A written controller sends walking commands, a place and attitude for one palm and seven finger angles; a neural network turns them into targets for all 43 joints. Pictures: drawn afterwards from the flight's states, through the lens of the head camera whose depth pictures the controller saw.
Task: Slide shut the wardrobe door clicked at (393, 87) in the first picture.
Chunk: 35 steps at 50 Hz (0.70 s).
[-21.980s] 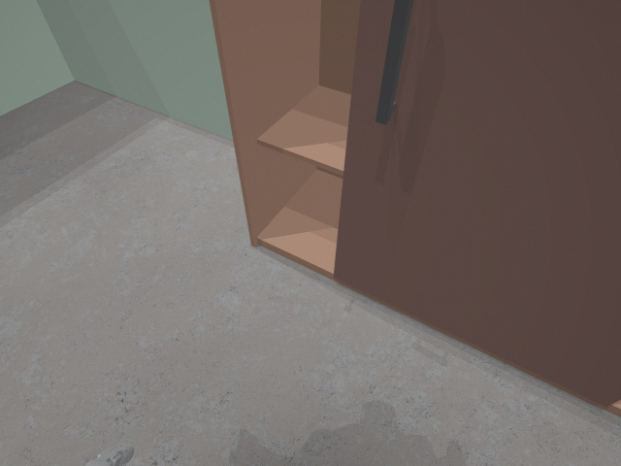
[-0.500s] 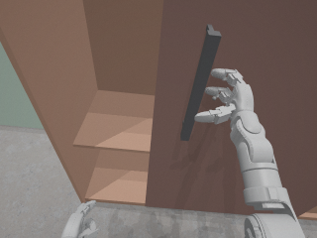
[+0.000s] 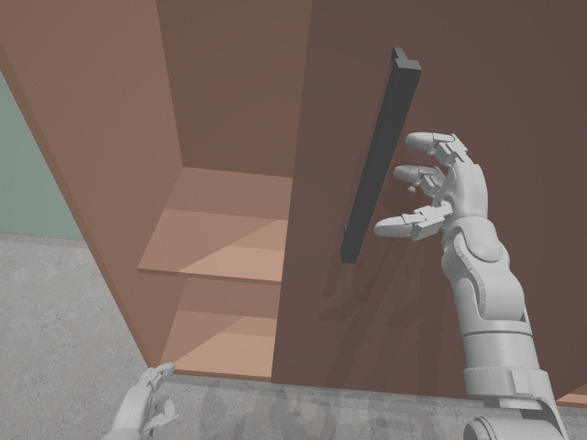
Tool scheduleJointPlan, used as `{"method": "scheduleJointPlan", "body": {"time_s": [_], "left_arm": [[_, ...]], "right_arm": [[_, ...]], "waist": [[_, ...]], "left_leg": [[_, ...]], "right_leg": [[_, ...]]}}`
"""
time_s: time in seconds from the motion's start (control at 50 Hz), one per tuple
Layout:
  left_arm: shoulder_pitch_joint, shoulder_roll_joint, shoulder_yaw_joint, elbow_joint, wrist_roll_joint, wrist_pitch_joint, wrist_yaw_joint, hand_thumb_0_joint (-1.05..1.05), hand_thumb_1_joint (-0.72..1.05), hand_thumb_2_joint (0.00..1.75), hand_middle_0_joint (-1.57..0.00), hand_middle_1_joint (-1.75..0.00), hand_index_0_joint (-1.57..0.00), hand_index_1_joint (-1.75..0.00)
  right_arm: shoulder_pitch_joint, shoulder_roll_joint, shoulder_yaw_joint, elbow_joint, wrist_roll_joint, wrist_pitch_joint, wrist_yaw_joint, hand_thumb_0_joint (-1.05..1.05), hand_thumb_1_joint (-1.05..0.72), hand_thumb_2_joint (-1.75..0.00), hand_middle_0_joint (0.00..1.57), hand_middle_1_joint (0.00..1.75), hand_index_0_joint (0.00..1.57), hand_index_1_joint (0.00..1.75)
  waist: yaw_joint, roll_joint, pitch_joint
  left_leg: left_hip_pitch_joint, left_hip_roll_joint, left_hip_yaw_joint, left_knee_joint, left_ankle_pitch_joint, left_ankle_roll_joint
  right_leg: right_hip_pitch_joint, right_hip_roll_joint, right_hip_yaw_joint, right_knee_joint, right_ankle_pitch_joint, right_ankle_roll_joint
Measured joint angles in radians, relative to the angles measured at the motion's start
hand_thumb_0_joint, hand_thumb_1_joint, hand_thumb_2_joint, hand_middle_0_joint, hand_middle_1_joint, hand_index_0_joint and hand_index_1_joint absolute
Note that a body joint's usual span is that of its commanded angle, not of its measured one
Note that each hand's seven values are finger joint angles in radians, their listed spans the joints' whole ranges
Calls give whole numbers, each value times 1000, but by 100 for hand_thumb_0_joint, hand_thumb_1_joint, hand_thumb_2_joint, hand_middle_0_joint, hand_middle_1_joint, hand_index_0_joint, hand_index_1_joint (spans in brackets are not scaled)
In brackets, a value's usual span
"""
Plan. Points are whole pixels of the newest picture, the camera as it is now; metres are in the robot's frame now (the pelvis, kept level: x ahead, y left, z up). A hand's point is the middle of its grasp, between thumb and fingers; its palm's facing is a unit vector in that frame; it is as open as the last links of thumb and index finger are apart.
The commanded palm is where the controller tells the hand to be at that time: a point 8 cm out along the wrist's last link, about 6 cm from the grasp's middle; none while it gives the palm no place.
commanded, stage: move the hooked fingers beside the handle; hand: right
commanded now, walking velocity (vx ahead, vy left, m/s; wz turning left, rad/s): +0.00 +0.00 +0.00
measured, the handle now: (369, 172) +0.43 -0.07 +0.18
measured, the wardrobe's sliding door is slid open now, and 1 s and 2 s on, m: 0.37 0.37 0.37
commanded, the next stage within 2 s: none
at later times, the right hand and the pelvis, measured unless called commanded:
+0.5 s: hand (431, 170) +0.39 -0.14 +0.22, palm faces +0.06 +1.00 +0.00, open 14.0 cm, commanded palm +0.36 -0.18 +0.19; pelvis +0.00 +0.00 +0.00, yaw -1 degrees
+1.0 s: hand (415, 179) +0.39 -0.12 +0.20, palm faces +0.03 +1.00 -0.01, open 13.9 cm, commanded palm +0.36 -0.17 +0.20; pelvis +0.00 -0.01 +0.00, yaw +0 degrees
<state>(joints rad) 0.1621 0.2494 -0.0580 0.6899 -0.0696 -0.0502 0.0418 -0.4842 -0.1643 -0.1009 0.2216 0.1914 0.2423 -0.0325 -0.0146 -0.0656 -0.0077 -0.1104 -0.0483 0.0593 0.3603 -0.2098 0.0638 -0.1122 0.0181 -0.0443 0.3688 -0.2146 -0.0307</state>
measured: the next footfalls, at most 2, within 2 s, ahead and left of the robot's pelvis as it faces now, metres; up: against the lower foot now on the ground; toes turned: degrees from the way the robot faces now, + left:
none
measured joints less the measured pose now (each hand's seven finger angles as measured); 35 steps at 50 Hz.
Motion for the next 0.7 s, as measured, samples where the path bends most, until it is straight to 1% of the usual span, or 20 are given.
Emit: {"method": "scheduleJointPlan", "body": {"time_s": [0.04, 0.08, 0.2, 0.24, 0.28, 0.34, 0.4, 0.46, 0.52, 0.54, 0.62, 0.7], "left_arm": [[1, -1, -1, 5, 0, -1, -1, 1, 91, 89, -20, -30, -20, -30], [0, -2, -3, 12, -3, 5, -1, 1, 91, 89, -20, -30, -20, -30], [-13, 0, -11, 10, -12, 33, 2, 1, 91, 89, -20, -30, -20, -30], [-17, 0, -10, 2, -11, 33, 4, 1, 91, 89, -20, -30, -20, -30], [-20, -2, -9, -6, -5, 27, 6, 1, 91, 89, -20, -30, -20, -30], [-13, -5, -6, -7, 3, 9, 8, 1, 91, 89, -20, -30, -20, -30], [-1, -5, -6, 8, 1, 2, 10, 1, 91, 89, -20, -30, -20, -30], [8, 1, -7, 28, -11, 9, 13, 1, 91, 89, -20, -30, -20, -30], [15, 10, -7, 38, -21, 21, 14, 1, 91, 89, -20, -30, -20, -30], [16, 11, -6, 38, -23, 24, 13, 1, 91, 89, -20, -30, -20, -30], [18, 11, 1, 29, -21, 24, 10, 1, 91, 89, -20, -30, -20, -30], [13, 2, 5, 19, -12, 13, 5, 1, 91, 89, -20, -30, -20, -30]], "right_arm": [[-4, -2, 0, -15, 0, -8, 1, -2, 50, -30, 30, 120, 30, 120], [-19, -6, -2, -8, 1, -2, 4, -2, 50, -30, 30, 120, 30, 120], [-48, -6, -4, 79, 9, 64, 18, -2, 50, -30, 30, 120, 30, 120], [-33, -4, -6, 83, 11, 70, 16, -2, 50, -30, 30, 120, 30, 120], [-11, -5, -10, 60, 9, 55, 8, -2, 50, -30, 30, 120, 30, 120], [4, -17, -18, 15, 2, 4, -2, -2, 50, -30, 30, 120, 30, 120], [-26, -36, -26, 10, 1, -34, 0, -2, 50, -30, 30, 120, 30, 120], [-89, -44, -25, 70, 5, -17, 19, -2, 50, -30, 32, 122, 30, 120], [-132, -34, -23, 131, 20, 11, 33, -2, 50, -30, 36, 126, 30, 120], [-137, -28, -25, 140, 28, 12, 36, -2, 50, -30, 36, 126, 31, 121], [-130, -6, 5, 153, 12, 27, 26, -1, 50, -30, 34, 124, 33, 123], [-96, 16, 36, 142, -4, 18, 0, -2, 50, -30, 32, 122, 33, 124]], "waist": [[-3, 0, -5], [-5, 1, -13], [-1, 1, -21], [3, 1, -12], [6, 2, 1], [6, 7, 9], [1, 9, 2], [-7, 6, -12], [-14, 3, -24], [-16, 2, -25], [-15, 3, -20], [-3, 5, -5]], "left_leg": [[5, 0, 1, 0, -3, 1], [8, -1, 4, 0, -5, 1], [-2, -2, 11, 1, -4, 2], [-8, -2, 9, 2, -2, 2], [-10, -3, 4, 2, 0, 3], [-8, -3, 0, 2, 0, 3], [2, -3, 3, -1, -3, 3], [6, -2, 14, -5, -5, 1], [-5, 3, 25, -3, -5, -3], [-11, 5, 27, -1, -5, -4], [-34, 12, 29, 11, -4, -8], [-44, 15, 19, 19, -3, -11]], "right_leg": [[4, 0, 2, 0, -2, 1], [6, 0, 5, 2, -4, 2], [-11, -2, 11, 12, -6, 3], [-15, -2, 9, 12, -4, 2], [-14, -3, 4, 9, -2, 2], [-8, -3, 0, 4, -1, 2], [-2, -3, 4, 5, -4, 3], [-8, -1, 15, 14, -9, 2], [-26, 4, 26, 23, -9, -1], [-32, 5, 28, 25, -8, -3], [-53, 11, 29, 30, -3, -7], [-55, 14, 19, 26, 0, -12]]}}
